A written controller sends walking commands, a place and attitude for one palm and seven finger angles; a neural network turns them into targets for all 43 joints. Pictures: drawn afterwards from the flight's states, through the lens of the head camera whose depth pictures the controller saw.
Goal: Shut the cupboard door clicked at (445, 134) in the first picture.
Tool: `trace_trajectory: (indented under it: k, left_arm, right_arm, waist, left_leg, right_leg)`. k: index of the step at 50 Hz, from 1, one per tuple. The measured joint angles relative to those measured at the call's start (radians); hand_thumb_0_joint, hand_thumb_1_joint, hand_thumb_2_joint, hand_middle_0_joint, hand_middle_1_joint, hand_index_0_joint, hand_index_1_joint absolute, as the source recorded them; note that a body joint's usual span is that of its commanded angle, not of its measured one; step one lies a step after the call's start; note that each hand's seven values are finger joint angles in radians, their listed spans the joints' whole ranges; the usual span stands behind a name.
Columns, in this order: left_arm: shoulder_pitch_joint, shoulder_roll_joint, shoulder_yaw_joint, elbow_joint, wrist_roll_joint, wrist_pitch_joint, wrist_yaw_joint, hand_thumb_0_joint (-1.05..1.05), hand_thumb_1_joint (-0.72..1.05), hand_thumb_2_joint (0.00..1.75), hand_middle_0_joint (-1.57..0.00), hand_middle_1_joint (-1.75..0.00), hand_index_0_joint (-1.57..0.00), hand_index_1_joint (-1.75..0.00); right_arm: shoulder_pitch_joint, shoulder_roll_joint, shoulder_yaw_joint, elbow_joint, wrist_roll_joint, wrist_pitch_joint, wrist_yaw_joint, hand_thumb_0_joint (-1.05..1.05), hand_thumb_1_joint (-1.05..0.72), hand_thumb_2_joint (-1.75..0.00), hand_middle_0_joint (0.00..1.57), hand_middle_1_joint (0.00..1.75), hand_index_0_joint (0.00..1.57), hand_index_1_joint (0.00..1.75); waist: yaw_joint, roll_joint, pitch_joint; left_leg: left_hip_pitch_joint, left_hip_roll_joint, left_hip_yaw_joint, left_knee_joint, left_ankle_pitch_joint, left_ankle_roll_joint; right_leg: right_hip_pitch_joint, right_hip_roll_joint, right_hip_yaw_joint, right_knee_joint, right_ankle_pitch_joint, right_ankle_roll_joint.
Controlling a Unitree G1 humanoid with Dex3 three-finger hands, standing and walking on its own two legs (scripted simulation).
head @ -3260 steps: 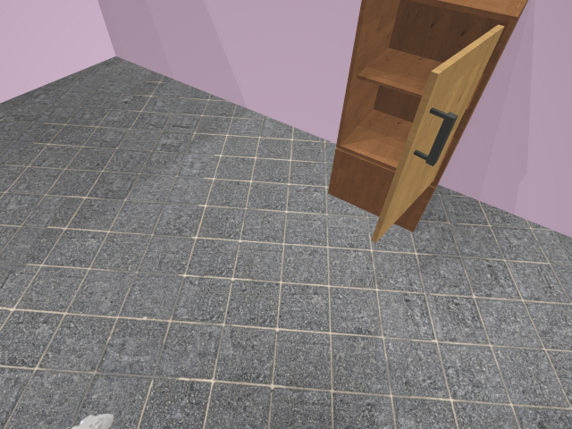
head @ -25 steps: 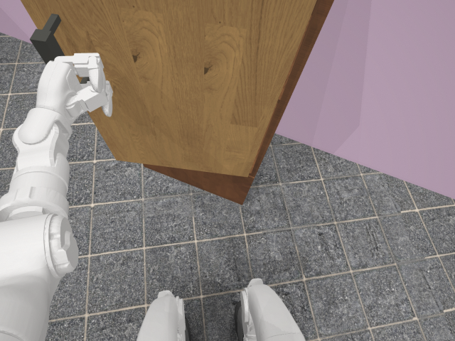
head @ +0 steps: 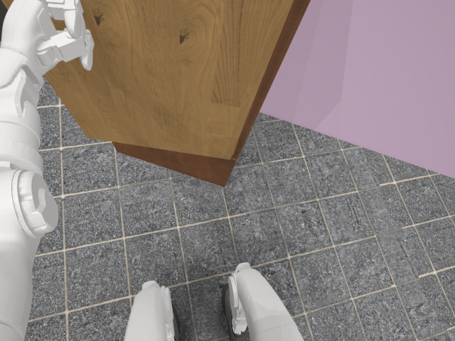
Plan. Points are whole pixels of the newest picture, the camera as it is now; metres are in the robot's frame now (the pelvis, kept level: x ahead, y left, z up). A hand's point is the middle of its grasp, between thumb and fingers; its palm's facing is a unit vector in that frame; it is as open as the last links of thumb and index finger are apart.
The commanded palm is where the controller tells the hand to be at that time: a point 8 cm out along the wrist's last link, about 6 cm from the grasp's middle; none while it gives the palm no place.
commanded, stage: push the door shut along its arc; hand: left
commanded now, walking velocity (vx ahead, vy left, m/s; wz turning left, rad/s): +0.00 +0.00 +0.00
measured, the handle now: (14, 22) +0.60 +0.24 +0.09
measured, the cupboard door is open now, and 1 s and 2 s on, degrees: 11 1 1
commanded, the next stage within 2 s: pull the fist back off the door in 0.34 s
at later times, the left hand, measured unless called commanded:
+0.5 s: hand (96, 19) +0.60 +0.12 +0.10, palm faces -0.27 -0.96 +0.06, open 3.4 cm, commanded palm +0.60 +0.13 +0.09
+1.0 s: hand (104, 35) +0.56 +0.11 +0.11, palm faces +0.12 -0.99 -0.03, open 3.1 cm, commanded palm +0.51 +0.15 +0.09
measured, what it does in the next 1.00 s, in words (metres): stands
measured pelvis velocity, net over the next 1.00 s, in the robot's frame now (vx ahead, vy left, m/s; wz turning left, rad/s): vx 0.02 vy -0.02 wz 0.01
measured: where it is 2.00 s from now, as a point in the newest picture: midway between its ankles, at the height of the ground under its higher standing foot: (204, 336)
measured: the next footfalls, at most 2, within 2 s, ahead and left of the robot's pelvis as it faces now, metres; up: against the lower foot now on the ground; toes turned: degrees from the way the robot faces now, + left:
none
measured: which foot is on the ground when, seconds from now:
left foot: down 0.00-1.00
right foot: down 0.00-1.00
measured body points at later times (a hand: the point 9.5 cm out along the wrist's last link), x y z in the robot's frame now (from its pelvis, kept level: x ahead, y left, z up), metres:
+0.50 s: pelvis +0.00 +0.00 -0.01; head +0.20 +0.03 +0.39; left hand +0.61 +0.18 +0.10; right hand -0.03 -0.27 -0.10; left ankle +0.01 +0.10 -0.62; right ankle +0.04 -0.13 -0.62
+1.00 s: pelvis +0.02 -0.02 +0.03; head +0.16 -0.01 +0.46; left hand +0.55 +0.16 +0.11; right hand -0.02 -0.26 -0.09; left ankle +0.01 +0.10 -0.62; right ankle +0.04 -0.13 -0.62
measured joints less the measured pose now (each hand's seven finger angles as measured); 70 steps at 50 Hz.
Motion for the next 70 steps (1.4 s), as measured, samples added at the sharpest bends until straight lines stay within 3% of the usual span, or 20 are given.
trace_trajectory:
  k: [5,23,24,29,32,35,37,41,46,52,56,60,65,70]
  left_arm:
    - [-0.015,0.010,0.005,-0.004,0.009,0.018,-0.007,0.02,0.90,0.92,-1.30,-1.50,-1.30,-1.50]
    - [-0.181,0.040,-0.095,0.069,0.024,0.086,-0.001,0.05,0.98,0.98,-1.30,-1.50,-1.30,-1.50]
    - [-0.187,0.028,-0.063,0.070,0.021,0.094,0.024,0.05,0.98,0.98,-1.30,-1.50,-1.30,-1.50]
    - [-0.143,-0.081,0.066,0.017,0.001,0.086,0.347,0.04,0.91,0.94,-1.30,-1.50,-1.30,-1.50]
    - [-0.074,-0.144,0.075,-0.039,0.066,0.030,0.529,0.03,0.91,0.92,-1.30,-1.50,-1.30,-1.50]
    - [-0.013,-0.184,0.043,-0.072,0.130,-0.029,0.606,0.02,0.90,0.91,-1.30,-1.50,-1.30,-1.50]
    - [0.015,-0.206,0.035,-0.078,0.138,-0.052,0.602,0.02,0.90,0.91,-1.30,-1.50,-1.30,-1.50]
    - [0.047,-0.232,0.065,-0.044,0.110,-0.063,0.565,0.02,0.90,0.91,-1.30,-1.50,-1.30,-1.50]
    - [0.108,-0.239,0.090,-0.019,0.093,-0.105,0.566,0.02,0.90,0.90,-1.30,-1.50,-1.30,-1.50]
    - [0.211,-0.263,0.048,-0.038,0.061,-0.165,0.541,0.01,0.90,0.90,-1.30,-1.50,-1.30,-1.50]
    - [0.292,-0.313,-0.001,-0.097,0.018,-0.197,0.517,0.01,0.90,0.90,-1.30,-1.50,-1.30,-1.50]
    - [0.336,-0.367,-0.050,-0.142,0.005,-0.237,0.522,0.02,0.90,0.90,-1.30,-1.50,-1.30,-1.50]
    - [0.323,-0.396,-0.084,-0.150,0.029,-0.259,0.556,0.02,0.90,0.90,-1.30,-1.50,-1.31,-1.50]
    - [0.251,-0.375,-0.071,-0.075,0.057,-0.234,0.585,0.02,0.90,0.90,-1.30,-1.50,-1.31,-1.50]
  right_arm:
    - [0.013,0.007,0.002,0.009,-0.004,-0.004,0.002,0.01,-0.91,-0.90,0.21,0.30,0.21,0.30]
    - [0.015,0.010,0.006,0.055,-0.021,-0.049,-0.003,0.01,-0.91,-0.90,0.21,0.30,0.21,0.30]
    - [0.020,0.008,0.005,0.049,-0.026,-0.049,-0.002,0.01,-0.91,-0.90,0.21,0.30,0.21,0.30]
    - [0.058,0.015,-0.005,0.005,-0.061,-0.043,0.053,0.01,-0.91,-0.90,0.20,0.30,0.20,0.30]
    - [0.077,0.031,-0.010,-0.010,-0.089,-0.033,0.094,0.01,-0.91,-0.90,0.20,0.30,0.20,0.30]
    - [0.083,0.049,-0.014,-0.004,-0.099,-0.013,0.126,0.01,-0.91,-0.90,0.20,0.30,0.20,0.30]
    - [0.083,0.058,-0.015,0.004,-0.096,0.003,0.133,0.01,-0.91,-0.90,0.20,0.30,0.20,0.30]
    - [0.087,0.062,-0.015,0.009,-0.081,0.027,0.124,0.01,-0.91,-0.90,0.21,0.30,0.21,0.30]
    - [0.105,0.045,-0.025,-0.011,-0.073,0.036,0.116,0.01,-0.91,-0.90,0.21,0.30,0.20,0.30]
    - [0.100,0.024,-0.044,-0.012,-0.059,0.046,0.117,0.01,-0.91,-0.90,0.20,0.30,0.20,0.30]
    - [0.076,0.014,-0.062,-0.007,-0.051,0.050,0.109,0.01,-0.91,-0.90,0.20,0.30,0.20,0.30]
    - [0.034,0.004,-0.076,0.005,-0.046,0.046,0.096,0.01,-0.91,-0.90,0.20,0.30,0.20,0.30]
    - [-0.027,0.002,-0.081,0.013,-0.046,0.040,0.079,0.01,-0.91,-0.90,0.20,0.30,0.20,0.30]
    - [-0.061,0.014,-0.064,0.005,-0.047,0.045,0.073,0.01,-0.91,-0.90,0.20,0.30,0.20,0.30]
  waist:
    - [-0.003,0.007,-0.001]
    - [-0.031,0.003,0.000]
    - [-0.029,0.006,-0.001]
    - [-0.015,0.017,-0.013]
    - [-0.005,0.022,-0.019]
    - [0.001,0.025,-0.016]
    - [0.003,0.026,-0.014]
    - [0.003,0.026,-0.020]
    - [0.013,0.028,-0.037]
    - [0.052,0.010,-0.037]
    - [0.081,-0.007,-0.027]
    - [0.098,-0.018,-0.020]
    - [0.094,-0.018,-0.023]
    - [0.076,-0.008,-0.028]
  left_leg:
    - [-0.011,0.002,0.003,0.006,-0.006,0.000]
    - [-0.073,0.001,-0.025,0.040,-0.012,-0.008]
    - [-0.080,0.002,-0.028,0.044,-0.013,-0.008]
    - [-0.087,0.001,-0.022,0.029,-0.005,-0.011]
    - [-0.073,-0.001,-0.014,0.010,0.001,-0.012]
    - [-0.046,-0.002,-0.008,-0.008,0.004,-0.014]
    - [-0.019,-0.003,-0.005,-0.026,0.008,-0.016]
    - [0.049,0.000,0.003,-0.074,0.018,-0.019]
    - [0.130,0.003,0.016,-0.127,0.027,-0.023]
    - [0.189,-0.003,0.022,-0.160,0.037,-0.027]
    - [0.205,-0.011,0.015,-0.166,0.045,-0.029]
    - [0.201,-0.019,0.004,-0.155,0.046,-0.030]
    - [0.189,-0.026,-0.001,-0.133,0.041,-0.028]
    - [0.184,-0.029,0.007,-0.127,0.041,-0.025]
  right_leg:
    - [-0.013,0.002,0.003,0.007,-0.005,0.000]
    - [-0.062,0.002,-0.022,0.032,-0.014,-0.010]
    - [-0.067,0.003,-0.024,0.033,-0.014,-0.010]
    - [-0.078,0.002,-0.019,0.023,-0.008,-0.007]
    - [-0.070,0.001,-0.011,0.012,-0.004,-0.006]
    - [-0.048,0.000,-0.006,0.002,-0.004,-0.008]
    - [-0.024,0.000,-0.003,-0.011,-0.003,-0.010]
    - [0.036,0.004,0.004,-0.051,0.006,-0.013]
    - [0.107,0.009,0.017,-0.092,0.013,-0.017]
    - [0.158,0.004,0.022,-0.109,0.014,-0.020]
    - [0.177,-0.004,0.015,-0.111,0.015,-0.022]
    - [0.180,-0.012,0.005,-0.100,0.010,-0.022]
    - [0.171,-0.020,0.001,-0.078,0.003,-0.020]
    - [0.160,-0.023,0.009,-0.066,0.001,-0.018]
